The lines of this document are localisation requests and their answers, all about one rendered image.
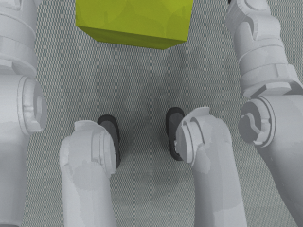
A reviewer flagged carton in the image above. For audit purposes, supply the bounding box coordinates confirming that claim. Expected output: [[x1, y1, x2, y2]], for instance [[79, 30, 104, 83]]
[[75, 0, 193, 50]]

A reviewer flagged right robot forearm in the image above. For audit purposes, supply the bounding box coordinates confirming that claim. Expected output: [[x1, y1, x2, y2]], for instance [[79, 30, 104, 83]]
[[224, 0, 303, 98]]

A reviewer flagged right robot upper arm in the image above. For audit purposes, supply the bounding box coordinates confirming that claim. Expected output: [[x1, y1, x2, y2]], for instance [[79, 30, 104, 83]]
[[238, 95, 303, 227]]

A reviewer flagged left robot upper arm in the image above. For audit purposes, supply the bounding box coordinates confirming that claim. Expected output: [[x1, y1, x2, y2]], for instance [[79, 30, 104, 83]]
[[0, 74, 47, 227]]

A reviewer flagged right robot shin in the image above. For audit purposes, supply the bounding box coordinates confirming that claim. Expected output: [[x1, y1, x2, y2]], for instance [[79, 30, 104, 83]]
[[174, 107, 232, 160]]

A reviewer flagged left robot foot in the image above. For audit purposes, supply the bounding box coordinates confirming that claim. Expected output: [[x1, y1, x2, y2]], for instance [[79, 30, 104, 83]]
[[98, 114, 121, 169]]

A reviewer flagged left robot forearm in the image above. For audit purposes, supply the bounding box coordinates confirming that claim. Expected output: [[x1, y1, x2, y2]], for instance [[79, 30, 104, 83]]
[[0, 0, 43, 79]]

